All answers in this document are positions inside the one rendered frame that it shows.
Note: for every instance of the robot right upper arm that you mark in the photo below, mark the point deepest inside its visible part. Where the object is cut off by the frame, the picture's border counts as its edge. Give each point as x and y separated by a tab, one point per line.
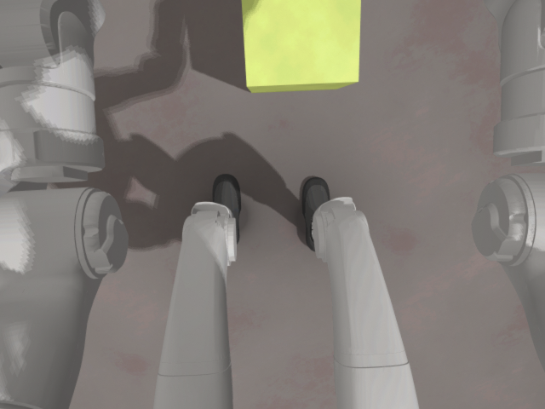
509	227

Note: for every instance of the left robot forearm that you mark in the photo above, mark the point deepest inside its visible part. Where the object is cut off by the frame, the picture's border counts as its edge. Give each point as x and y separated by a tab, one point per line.
47	92

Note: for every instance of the left robot shin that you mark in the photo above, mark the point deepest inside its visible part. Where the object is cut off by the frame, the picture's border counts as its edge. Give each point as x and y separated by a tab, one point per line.
205	206

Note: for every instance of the carton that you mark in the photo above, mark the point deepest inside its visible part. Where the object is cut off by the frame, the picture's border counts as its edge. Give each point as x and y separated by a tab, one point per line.
299	45

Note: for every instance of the right robot forearm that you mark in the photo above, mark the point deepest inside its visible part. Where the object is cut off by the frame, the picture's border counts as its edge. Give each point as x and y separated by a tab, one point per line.
521	38

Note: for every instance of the robot left upper arm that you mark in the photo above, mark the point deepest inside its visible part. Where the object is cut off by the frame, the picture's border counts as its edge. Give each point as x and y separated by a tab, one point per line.
56	246

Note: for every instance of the robot right thigh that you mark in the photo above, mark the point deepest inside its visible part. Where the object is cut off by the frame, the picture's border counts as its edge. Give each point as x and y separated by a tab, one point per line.
371	369

